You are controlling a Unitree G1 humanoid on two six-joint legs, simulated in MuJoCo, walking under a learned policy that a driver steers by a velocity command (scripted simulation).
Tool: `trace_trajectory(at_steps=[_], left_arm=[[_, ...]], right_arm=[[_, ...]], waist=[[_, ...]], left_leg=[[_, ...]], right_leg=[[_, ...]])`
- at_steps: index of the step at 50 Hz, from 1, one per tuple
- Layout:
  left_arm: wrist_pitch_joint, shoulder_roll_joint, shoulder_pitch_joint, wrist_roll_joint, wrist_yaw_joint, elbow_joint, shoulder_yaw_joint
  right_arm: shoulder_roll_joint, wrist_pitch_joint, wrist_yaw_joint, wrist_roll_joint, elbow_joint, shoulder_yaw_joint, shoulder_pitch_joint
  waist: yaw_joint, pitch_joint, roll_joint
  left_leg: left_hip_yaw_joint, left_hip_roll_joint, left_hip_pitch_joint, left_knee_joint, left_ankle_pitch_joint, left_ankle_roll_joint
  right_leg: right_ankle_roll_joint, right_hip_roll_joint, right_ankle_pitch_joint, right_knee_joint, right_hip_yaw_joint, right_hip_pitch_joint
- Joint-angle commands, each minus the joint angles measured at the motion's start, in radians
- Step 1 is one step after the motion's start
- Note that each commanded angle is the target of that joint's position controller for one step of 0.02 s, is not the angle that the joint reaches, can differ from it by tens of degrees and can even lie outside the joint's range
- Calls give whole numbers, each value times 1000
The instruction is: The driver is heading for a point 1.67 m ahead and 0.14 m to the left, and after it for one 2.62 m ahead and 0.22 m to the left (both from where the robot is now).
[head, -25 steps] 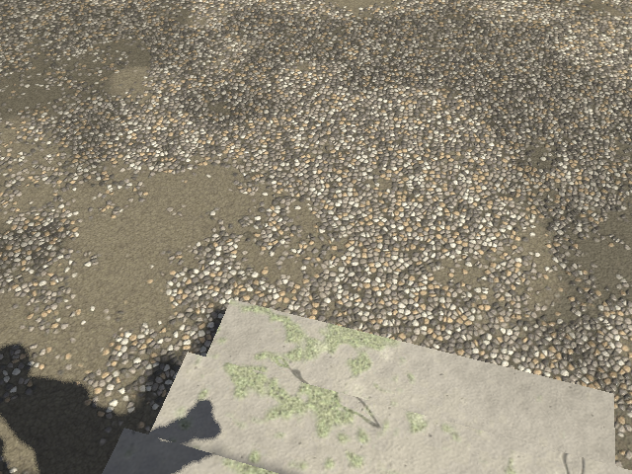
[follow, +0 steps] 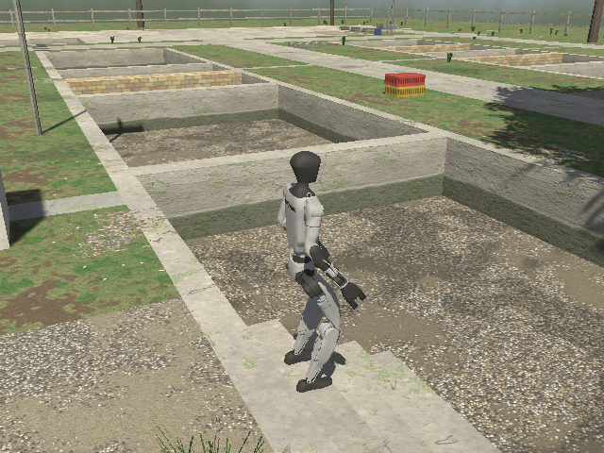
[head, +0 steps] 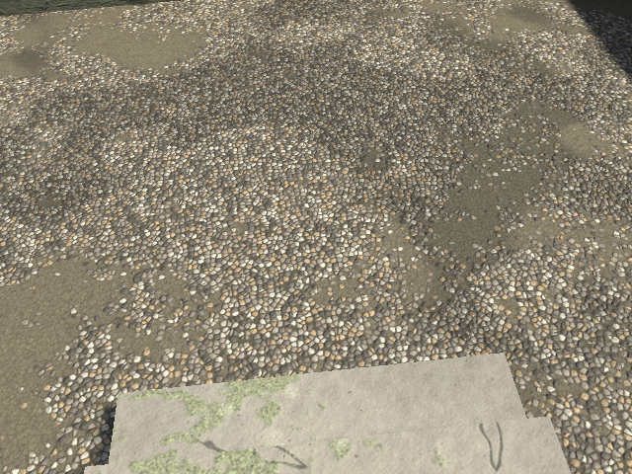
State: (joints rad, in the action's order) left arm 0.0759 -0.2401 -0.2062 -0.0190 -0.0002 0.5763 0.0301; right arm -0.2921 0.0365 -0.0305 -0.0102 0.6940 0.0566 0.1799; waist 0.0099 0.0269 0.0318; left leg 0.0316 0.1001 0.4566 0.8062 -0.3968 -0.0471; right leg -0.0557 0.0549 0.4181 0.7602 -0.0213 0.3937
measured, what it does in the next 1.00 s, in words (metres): steps on the spot: left foot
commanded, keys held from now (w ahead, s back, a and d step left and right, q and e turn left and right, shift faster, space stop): e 0.04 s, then no key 0.96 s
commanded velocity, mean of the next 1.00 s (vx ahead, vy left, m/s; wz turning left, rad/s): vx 0.00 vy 0.00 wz -0.16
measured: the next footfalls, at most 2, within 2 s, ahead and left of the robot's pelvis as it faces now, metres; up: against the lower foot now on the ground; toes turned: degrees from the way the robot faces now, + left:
left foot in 0.48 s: +0.01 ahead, +0.13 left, +0.00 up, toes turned -10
right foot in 1.44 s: +0.10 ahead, -0.16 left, +0.00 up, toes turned -8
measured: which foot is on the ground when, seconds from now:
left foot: up 0.00-0.46, down 0.48-1.00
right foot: down 0.00-1.00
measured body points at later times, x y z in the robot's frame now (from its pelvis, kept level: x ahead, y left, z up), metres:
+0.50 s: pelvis -0.03 +0.00 +0.01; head -0.02 -0.01 +0.46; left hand +0.14 +0.19 -0.10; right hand +0.04 -0.25 -0.12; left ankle -0.03 +0.14 -0.71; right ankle +0.00 -0.09 -0.71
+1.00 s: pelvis -0.01 +0.04 +0.04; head -0.01 +0.04 +0.49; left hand +0.05 +0.27 -0.11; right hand +0.00 -0.19 -0.11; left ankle -0.03 +0.14 -0.71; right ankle +0.00 -0.09 -0.71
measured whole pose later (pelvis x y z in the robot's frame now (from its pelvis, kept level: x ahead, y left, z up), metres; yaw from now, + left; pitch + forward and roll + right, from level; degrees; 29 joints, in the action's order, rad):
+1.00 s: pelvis -0.01 +0.04 +0.04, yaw -7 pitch -1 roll +0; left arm 0.06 -0.18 -0.29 -0.01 -0.05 0.93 0.03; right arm -0.16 0.00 -0.02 -0.01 0.88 0.01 0.34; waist -0.01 0.00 -0.01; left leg -0.04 -0.06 0.11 0.35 -0.24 0.04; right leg 0.01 0.04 0.16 0.38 -0.15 0.20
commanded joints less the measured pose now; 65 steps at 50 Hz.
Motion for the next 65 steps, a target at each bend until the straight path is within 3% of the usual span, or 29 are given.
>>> trace_trajectory(at_steps=[1, 2, 3, 4, 5, 6, 9, 13, 14, 17, 18, 19, 21, 23, 24, 25, 26, 27, 31, 43, 51, 53, 54, 57, 59, 61, 62, 64, 65], left_arm=[[-26, -319, -151, 59, 7, -60, 90], [-37, -271, -85, 82, 11, -64, 78], [-38, -221, -14, 56, 7, -70, 62], [-37, -173, 29, 29, -1, -77, 43], [-34, -145, 73, 20, -10, -82, 28], [-23, -105, 71, 10, -14, -74, 15], [-16, -46, -2, 8, -24, -37, -10], [-15, -59, -38, 13, -44, 7, -3], [-18, -77, -25, 19, -47, 4, 0], [-11, -75, 17, 22, -47, -6, 7], [-2, -59, -6, 14, -47, 7, 5], [2, -60, -31, 14, -47, 19, 7], [3, -44, -25, 14, -42, 39, 3], [-4, -7, -4, 2, -31, 65, -8], [-11, 6, -20, -1, -24, 77, -10], [-15, -19, -72, -4, -14, 68, 2], [-15, -47, -38, 4, -13, 84, 11], [-12, -47, -5, 5, -14, 86, 15], [-8, -1, -24, 12, -19, 128, 7], [-15, -17, -97, 18, -43, 263, 16], [-23, -21, -127, 10, -59, 342, 13], [-21, -11, -130, 6, -63, 356, 10], [-23, -15, -115, 5, -67, 354, 12], [-55, -27, -49, -1, -65, 334, 18], [-101, -50, 16, 6, -42, 329, 24], [-128, -46, 34, -15, -29, 316, 26], [-142, -49, 13, -10, -13, 334, 32], [-154, -46, -6, -6, 4, 349, 33], [-156, -43, -17, 1, 9, 378, 36]], right_arm=[[-78, -33, -3, 20, -137, 22, -110], [-123, -31, -16, -13, -127, 40, -144], [-125, -18, -32, -7, -95, 45, -111], [-115, -2, -43, 17, -57, 46, -68], [-103, 9, -44, 31, -37, 45, -13], [-82, 21, -44, 29, -40, 39, -9], [-32, 35, -33, 20, -65, 15, -22], [-9, 28, -13, 16, -72, -5, -14], [-16, 22, -9, 20, -43, -1, 21], [-10, 15, -6, 9, -48, -7, 16], [2, 13, -3, -6, -81, -15, -27], [0, 8, 2, -11, -76, -15, -32], [11, 1, 19, -15, -35, -14, 35], [47, -3, 32, 3, 28, -18, 155], [24, -4, 38, 22, 47, -17, 199], [-25, -10, 35, 20, 41, -8, 147], [20, -19, 34, 16, 33, -17, 118], [37, -27, 31, 14, 35, -25, 104], [27, -46, 19, 9, 53, -25, 137], [32, -46, 12, 6, 122, -31, 197], [41, -38, 7, 5, 174, -30, 229], [42, -36, 4, 6, 187, -30, 235], [18, -36, -1, 3, 187, -22, 233], [-46, -43, -12, -7, 177, 4, 261], [-82, -54, -18, -7, 191, 30, 291], [-71, -50, -18, -16, 192, 33, 323], [-65, -54, -20, -11, 203, 38, 339], [-50, -63, -14, -11, 204, 36, 340], [-37, -68, -12, 1, 206, 34, 345]], waist=[[-69, 120, -244], [-42, 45, -142], [-1, 13, -99], [15, 20, -89], [43, 40, -98], [45, 30, -112], [14, 44, -123], [-3, 78, -145], [7, 102, -138], [-4, 52, -178], [-30, 10, -209], [-49, 14, -212], [-35, 19, -198], [26, 2, -148], [13, -2, -88], [-72, -29, 58], [-41, -44, 88], [-37, -61, 87], [-33, -70, 16], [-18, -65, -27], [-14, -59, -29], [-13, -61, -18], [-10, -84, 0], [23, -163, 82], [58, -178, 82], [61, -177, 44], [56, -146, 29], [43, -122, 28], [40, -83, 2]], left_leg=[[-186, -112, 427, 443, -253, 19], [-217, -104, 436, 486, -177, 27], [-199, -93, 414, 524, -77, 24], [-183, -91, 391, 596, 5, 7], [-168, -96, 310, 657, 79, -10], [-124, -115, 298, 690, 94, -27], [-143, -108, 326, 638, 83, -33], [-149, -82, 253, 378, 93, -29], [-115, -91, 157, 412, 157, -32], [-73, -97, 62, 296, 39, -25], [-97, -86, 100, 145, -109, -12], [-92, -86, 53, 81, -124, -6], [-91, -89, -86, -73, -89, 22], [-89, -90, -300, -302, 111, 63], [-129, -47, -366, -321, 226, 84], [-185, -25, -272, -317, 254, 131], [-204, -13, -195, -385, 141, 144], [-205, -9, -162, -424, 81, 134], [-181, -26, -172, -469, 53, 105], [-159, -46, -245, -521, 233, 118], [-153, -57, -305, -539, 362, 111], [-170, -60, -292, -593, 118, 117], [-195, -55, -269, -626, -45, 131], [-383, 69, -313, -721, -324, 240], [-468, 191, -383, -692, -162, 320], [-453, 183, -465, -661, -88, 329], [-449, 198, -492, -622, -26, 336], [-396, 161, -468, -565, 65, 324], [-351, 129, -421, -509, 140, 320]], right_leg=[[-317, -389, -613, -372, -711, -319], [-326, -360, -379, -392, -679, -228], [-276, -311, -323, -369, -593, -172], [-245, -283, -401, -328, -520, -145], [-222, -246, -496, -296, -444, -74], [-201, -201, -514, -290, -379, -46], [-186, -185, -506, -267, -364, -128], [-157, -178, -384, -261, -370, -197], [-156, -171, -411, -253, -358, -141], [-166, -165, -406, -284, -363, -71], [-170, -175, -318, -315, -397, -125], [-179, -176, -261, -332, -419, -137], [-189, -176, -203, -361, -438, -107], [-150, -148, -194, -375, -410, -20], [-106, -120, -203, -322, -367, 4], [-62, -65, -130, -364, -281, -31], [-29, -43, -74, -336, -241, -86], [-14, -38, -98, -326, -226, -126], [-16, -48, -172, -370, -218, -173], [13, -66, -315, -418, -195, -219], [30, -76, -364, -422, -176, -222], [31, -59, -237, -423, -153, -221], [31, -40, -162, -397, -131, -197], [23, -11, -27, -238, -56, 19], [34, -109, -86, -40, -71, 158], [22, -112, 43, -22, -36, 269], [24, -155, -70, 74, -73, 294], [25, -157, -99, 111, -51, 298], [39, -137, -160, 180, -17, 243]])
